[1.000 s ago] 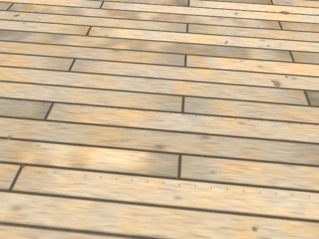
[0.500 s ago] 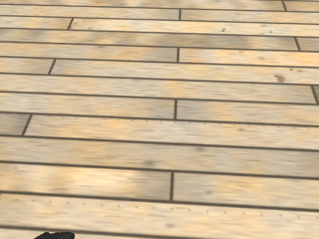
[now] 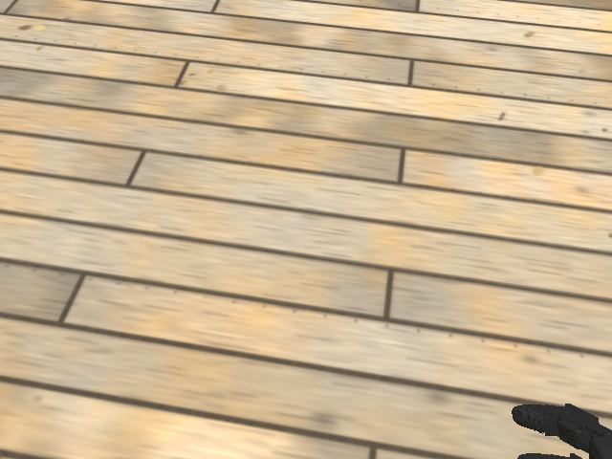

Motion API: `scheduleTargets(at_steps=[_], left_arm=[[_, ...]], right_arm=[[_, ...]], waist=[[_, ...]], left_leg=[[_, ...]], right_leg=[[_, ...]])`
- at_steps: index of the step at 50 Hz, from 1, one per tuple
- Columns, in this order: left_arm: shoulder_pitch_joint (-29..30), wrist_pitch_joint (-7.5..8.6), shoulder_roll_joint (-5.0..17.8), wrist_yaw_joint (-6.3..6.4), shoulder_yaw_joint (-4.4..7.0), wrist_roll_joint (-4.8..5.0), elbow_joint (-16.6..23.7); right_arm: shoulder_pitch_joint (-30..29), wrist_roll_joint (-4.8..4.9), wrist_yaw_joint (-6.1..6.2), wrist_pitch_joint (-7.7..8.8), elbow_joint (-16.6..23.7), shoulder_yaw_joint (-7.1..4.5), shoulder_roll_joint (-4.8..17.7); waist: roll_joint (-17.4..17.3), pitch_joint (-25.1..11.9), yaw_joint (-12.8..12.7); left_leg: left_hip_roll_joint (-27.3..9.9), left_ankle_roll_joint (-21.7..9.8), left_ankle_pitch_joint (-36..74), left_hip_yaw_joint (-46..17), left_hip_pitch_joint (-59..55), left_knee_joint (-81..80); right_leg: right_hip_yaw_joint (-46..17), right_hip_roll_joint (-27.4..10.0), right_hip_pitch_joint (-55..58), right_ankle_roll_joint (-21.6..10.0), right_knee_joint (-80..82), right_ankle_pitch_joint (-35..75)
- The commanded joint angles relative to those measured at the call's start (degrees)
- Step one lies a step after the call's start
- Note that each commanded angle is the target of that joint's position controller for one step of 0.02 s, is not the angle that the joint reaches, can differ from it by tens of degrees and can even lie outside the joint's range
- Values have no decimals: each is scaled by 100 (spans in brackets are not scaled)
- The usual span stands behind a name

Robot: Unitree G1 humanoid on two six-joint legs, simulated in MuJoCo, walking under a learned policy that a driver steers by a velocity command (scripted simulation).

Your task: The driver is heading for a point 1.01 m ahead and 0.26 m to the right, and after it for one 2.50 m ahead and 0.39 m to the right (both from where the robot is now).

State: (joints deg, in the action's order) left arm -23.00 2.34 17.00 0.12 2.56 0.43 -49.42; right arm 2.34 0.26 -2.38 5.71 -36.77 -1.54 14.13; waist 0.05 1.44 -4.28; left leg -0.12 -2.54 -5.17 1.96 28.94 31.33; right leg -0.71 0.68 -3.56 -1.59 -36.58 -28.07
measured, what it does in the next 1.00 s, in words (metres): walks ahead, turning right: right foot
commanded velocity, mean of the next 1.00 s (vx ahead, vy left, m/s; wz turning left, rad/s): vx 0.50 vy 0.00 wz -0.28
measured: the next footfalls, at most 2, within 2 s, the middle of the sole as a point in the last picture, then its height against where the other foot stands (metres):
right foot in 0.52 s outside the picture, level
left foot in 1.02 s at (343, 328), level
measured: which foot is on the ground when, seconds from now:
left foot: down 0.00-0.52, up 0.54-1.00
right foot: up 0.00-0.50, down 0.52-1.00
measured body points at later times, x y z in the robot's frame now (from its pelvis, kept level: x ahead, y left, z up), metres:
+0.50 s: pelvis +0.27 -0.03 +0.00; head +0.30 -0.04 +0.45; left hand +0.50 +0.19 -0.08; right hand +0.27 -0.32 -0.12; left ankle +0.11 +0.10 -0.72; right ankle +0.40 -0.13 -0.72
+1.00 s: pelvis +0.55 -0.07 +0.01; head +0.57 -0.09 +0.46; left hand +0.65 +0.21 -0.10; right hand +0.72 -0.36 -0.05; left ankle +0.72 +0.01 -0.71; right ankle +0.40 -0.13 -0.72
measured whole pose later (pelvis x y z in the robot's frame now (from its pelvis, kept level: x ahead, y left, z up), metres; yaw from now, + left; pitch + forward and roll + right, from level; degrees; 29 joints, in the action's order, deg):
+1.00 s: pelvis +0.55 -0.07 +0.01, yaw -19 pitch +3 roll +0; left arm -23.7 1.4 16.6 1.1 3.9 1.5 -43.4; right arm 0.2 0.1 -1.3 6.7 -38.0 -1.8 15.6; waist -1.9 0.1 -5.6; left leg 1.0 0.8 -1.2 -4.7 27.6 25.7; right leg -13.4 7.0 -3.7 -4.4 -25.3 -22.8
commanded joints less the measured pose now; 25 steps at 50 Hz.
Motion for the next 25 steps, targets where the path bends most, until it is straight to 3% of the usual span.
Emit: scheduleTargets(at_steps=[1, 2, 3, 4, 5, 7, 10, 15, 20, 22, 23, 24, 25], left_arm=[[-231, 304, 596, -51, 34, 76, 490], [372, 360, 806, -76, 106, 189, 706], [680, 377, 723, -56, 83, 144, 786], [810, 358, 667, -44, 104, 46, 812], [654, 306, 595, -51, 114, 34, 796], [441, 186, 404, -34, 85, 32, 720], [904, 117, 309, 1, 58, -34, 889], [1889, 214, 132, -88, -17, -12, 1124], [2465, 226, 230, -259, -8, 83, 1388], [2464, 219, 298, -322, 16, 75, 1468], [2287, 216, 370, -335, 53, 56, 1457], [1856, 209, 483, -328, 127, 31, 1366], [1033, 196, 714, -295, 278, 25, 1126]], right_arm=[[2355, 16, 82, -28, -176, -413, 1126], [1942, 19, 115, -45, -153, -342, 968], [1552, 1, 117, -57, -116, -308, 918], [1299, -34, 94, -52, -106, -273, 792], [1177, -84, 86, -19, -104, -241, 700], [1121, -29, 65, 57, -185, -246, 675], [1257, -20, 116, 80, -372, -299, 859], [1624, 38, 198, -14, -610, -325, 1038], [1924, 53, 223, -106, -906, -381, 1175], [1867, 61, 258, -163, -960, -417, 1229], [1765, 61, 281, -192, -946, -435, 1279], [1642, 62, 309, -229, -917, -446, 1325], [1610, 32, 347, -279, -871, -417, 1252]], waist=[[-1117, -2302, 1097], [-815, -1431, 1044], [-311, -935, 856], [-175, -576, 685], [-352, -517, 474], [-444, -438, 311], [-319, -126, 335], [-305, 67, 691], [-344, 222, 874], [-377, 184, 796], [-432, 49, 669], [-473, -247, 416], [-347, -737, 42]], left_leg=[[-2168, -1511, -1243, -4193, -5241, -1140], [-1979, -1287, -1025, -3311, -4491, -1275], [-1765, -1189, -393, -2715, -3628, -1419], [-1547, -1161, 82, -2306, -2961, -1619], [-1408, -1139, 321, -2050, -2546, -1798], [-1265, -1210, 603, -1660, -2132, -2090], [-1200, -1239, 1016, -1195, -1903, -2329], [-946, -947, 857, -612, -2032, -2375], [-1415, -815, 692, -465, -3006, -2141], [-1548, -697, 1228, -345, -3360, -1852], [-1528, -608, 2006, -226, -3436, -1550], [-1423, -490, 3002, -40, -3417, -982], [-1151, -321, 3616, 250, -3147, 92]], right_leg=[[-786, 61, -3882, -80, -3880, -413], [-609, -214, -4186, -103, -3898, 108], [-418, -484, -4019, -74, -3646, 613], [-376, -638, -3830, -26, -3328, 913], [-419, -775, -3485, 8, -3162, 1126], [-348, -821, -3235, 120, -2914, 1279], [-285, -890, -3560, 296, -2197, 1853], [-67, -683, -3301, 272, -334, 3288], [-81, -562, -3527, -15, 312, 3020], [-35, -456, -3466, -203, 409, 2484], [93, -321, -3131, -309, 454, 2235], [302, -104, -2453, -427, 550, 2176], [456, 162, -1307, -577, 694, 2307]])
Velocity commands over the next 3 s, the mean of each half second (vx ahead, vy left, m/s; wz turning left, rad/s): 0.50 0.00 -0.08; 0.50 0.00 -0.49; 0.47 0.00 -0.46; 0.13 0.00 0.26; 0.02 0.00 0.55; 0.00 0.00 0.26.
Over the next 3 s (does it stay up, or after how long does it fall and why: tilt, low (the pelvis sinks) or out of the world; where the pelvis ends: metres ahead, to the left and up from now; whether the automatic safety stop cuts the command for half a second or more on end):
stays up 0.88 -0.23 0.02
